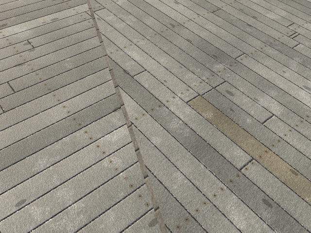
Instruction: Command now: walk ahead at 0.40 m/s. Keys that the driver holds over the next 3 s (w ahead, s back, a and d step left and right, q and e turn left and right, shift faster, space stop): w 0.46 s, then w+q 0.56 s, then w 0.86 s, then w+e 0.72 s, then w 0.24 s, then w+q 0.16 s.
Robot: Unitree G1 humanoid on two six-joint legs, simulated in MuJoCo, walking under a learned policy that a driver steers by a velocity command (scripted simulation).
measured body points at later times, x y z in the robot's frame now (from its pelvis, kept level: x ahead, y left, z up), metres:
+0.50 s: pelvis +0.27 -0.05 -0.01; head +0.30 -0.05 +0.44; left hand +0.38 +0.22 -0.12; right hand +0.34 -0.33 -0.13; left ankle +0.20 +0.10 -0.65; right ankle +0.32 -0.13 -0.74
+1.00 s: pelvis +0.56 +0.03 -0.01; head +0.60 +0.05 +0.43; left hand +0.58 +0.32 -0.14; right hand +0.76 -0.20 -0.11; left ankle +0.61 +0.12 -0.74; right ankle +0.47 -0.15 -0.64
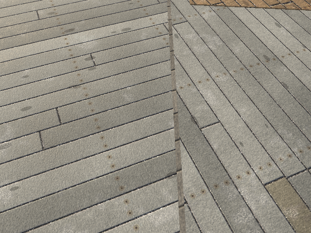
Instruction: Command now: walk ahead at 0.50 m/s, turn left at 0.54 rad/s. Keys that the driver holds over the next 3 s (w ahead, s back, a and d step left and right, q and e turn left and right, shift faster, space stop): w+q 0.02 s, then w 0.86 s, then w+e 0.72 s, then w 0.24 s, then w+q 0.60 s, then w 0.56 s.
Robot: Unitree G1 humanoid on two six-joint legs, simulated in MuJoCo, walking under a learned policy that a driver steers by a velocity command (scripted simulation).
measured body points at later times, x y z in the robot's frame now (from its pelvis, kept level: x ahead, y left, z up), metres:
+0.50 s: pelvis +0.30 -0.05 +0.00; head +0.33 -0.06 +0.45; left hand +0.43 +0.23 -0.09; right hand +0.38 -0.32 -0.12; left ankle +0.15 +0.07 -0.64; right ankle +0.38 -0.14 -0.73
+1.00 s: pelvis +0.58 +0.02 +0.00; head +0.61 +0.04 +0.45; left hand +0.56 +0.30 -0.14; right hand +0.80 -0.20 -0.08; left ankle +0.65 +0.13 -0.73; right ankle +0.43 -0.13 -0.65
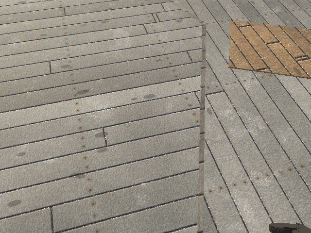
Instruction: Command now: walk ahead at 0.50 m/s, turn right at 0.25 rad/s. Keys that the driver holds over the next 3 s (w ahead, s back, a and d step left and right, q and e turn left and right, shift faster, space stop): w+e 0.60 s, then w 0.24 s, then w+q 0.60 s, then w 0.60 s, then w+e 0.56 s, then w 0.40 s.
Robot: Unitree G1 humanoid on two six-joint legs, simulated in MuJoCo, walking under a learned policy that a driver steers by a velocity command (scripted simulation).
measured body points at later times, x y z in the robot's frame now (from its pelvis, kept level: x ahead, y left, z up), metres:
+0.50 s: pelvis +0.27 -0.06 -0.01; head +0.31 -0.08 +0.43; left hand +0.52 +0.14 -0.10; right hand +0.23 -0.35 -0.14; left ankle +0.10 +0.10 -0.68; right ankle +0.34 -0.16 -0.73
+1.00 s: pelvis +0.56 -0.11 -0.01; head +0.59 -0.11 +0.44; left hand +0.71 +0.14 -0.13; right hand +0.65 -0.42 -0.09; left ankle +0.69 -0.06 -0.73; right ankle +0.36 -0.16 -0.70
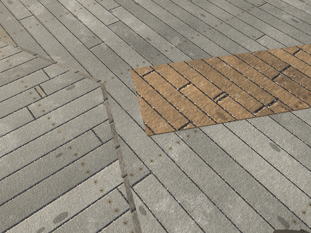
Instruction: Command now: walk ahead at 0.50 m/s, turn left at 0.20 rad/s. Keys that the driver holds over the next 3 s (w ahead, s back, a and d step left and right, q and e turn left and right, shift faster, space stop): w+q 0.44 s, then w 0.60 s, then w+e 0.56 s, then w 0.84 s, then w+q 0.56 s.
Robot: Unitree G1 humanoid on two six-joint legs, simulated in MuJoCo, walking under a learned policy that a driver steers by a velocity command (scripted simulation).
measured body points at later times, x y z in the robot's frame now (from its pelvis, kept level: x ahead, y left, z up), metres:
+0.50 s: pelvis +0.28 +0.00 +0.01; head +0.30 +0.00 +0.45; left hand +0.44 +0.29 -0.06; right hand +0.37 -0.28 -0.12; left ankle +0.11 +0.09 -0.68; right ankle +0.39 -0.10 -0.72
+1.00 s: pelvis +0.51 +0.12 +0.01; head +0.53 +0.14 +0.46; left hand +0.42 +0.39 -0.13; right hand +0.79 -0.04 -0.06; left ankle +0.55 +0.23 -0.72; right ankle +0.42 -0.07 -0.65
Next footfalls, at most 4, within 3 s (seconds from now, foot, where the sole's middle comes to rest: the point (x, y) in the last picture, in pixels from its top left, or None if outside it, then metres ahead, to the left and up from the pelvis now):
0.44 right None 0.42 -0.09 -0.76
0.92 left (110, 203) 0.59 0.25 -0.76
1.48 right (148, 138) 0.94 0.10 -0.76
1.96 left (111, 96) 1.22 0.33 -0.76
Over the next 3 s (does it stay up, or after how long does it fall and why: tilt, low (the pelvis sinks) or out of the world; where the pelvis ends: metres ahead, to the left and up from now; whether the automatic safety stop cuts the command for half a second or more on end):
stays up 1.61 0.22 0.00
